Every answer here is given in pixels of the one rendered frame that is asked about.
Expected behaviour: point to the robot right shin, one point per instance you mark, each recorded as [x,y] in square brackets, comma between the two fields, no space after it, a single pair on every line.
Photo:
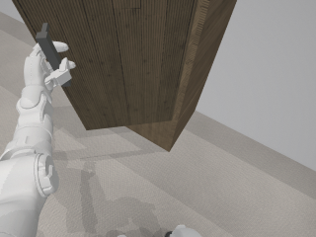
[180,226]

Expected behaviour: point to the handle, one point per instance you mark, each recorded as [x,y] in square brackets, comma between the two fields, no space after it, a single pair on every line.
[49,50]

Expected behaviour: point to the robot left forearm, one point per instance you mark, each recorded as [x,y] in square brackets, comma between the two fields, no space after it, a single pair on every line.
[34,130]

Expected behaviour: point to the robot left hand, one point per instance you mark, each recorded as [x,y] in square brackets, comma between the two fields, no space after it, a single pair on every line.
[37,73]

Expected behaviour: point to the cupboard door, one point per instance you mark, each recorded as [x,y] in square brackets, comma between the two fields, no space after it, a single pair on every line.
[129,55]

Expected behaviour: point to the robot left upper arm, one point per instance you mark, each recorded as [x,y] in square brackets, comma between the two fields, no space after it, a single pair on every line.
[25,184]

